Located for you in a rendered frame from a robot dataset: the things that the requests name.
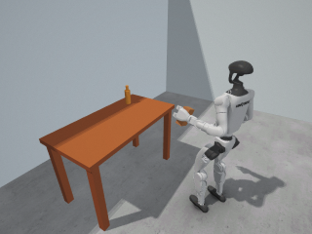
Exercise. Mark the sponge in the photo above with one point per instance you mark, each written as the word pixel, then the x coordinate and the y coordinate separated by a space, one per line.
pixel 190 111

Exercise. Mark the left robot upper arm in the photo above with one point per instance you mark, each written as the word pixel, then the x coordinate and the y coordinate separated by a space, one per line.
pixel 221 104

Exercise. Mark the robot left thigh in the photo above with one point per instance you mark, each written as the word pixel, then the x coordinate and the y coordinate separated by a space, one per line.
pixel 203 158

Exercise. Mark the table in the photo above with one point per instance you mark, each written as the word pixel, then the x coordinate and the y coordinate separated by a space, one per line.
pixel 91 140

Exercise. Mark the robot torso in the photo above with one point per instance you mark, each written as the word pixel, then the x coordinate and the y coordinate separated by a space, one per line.
pixel 236 112

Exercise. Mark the left robot forearm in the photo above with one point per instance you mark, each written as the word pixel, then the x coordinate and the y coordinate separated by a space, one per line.
pixel 209 129

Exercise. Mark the left robot hand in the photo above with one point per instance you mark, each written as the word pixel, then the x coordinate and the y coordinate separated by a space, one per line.
pixel 182 115

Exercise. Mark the right robot upper arm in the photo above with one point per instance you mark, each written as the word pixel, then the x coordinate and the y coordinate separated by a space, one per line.
pixel 250 111

